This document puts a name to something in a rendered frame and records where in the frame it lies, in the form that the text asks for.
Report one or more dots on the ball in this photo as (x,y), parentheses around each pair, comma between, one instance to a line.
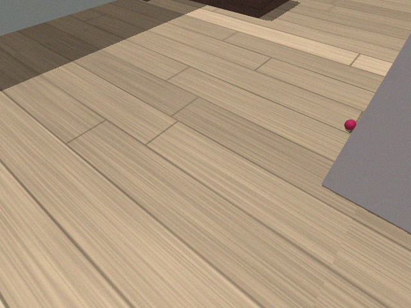
(350,124)

